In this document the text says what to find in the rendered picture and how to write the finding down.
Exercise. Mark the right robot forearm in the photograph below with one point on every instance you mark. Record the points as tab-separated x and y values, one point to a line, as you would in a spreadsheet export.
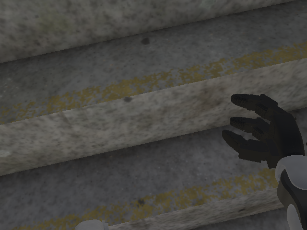
291	176

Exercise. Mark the robot right hand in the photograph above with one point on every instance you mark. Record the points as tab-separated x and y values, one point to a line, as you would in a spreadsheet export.
276	140

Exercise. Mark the robot left thigh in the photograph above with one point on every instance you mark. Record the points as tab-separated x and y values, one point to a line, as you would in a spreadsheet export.
92	224

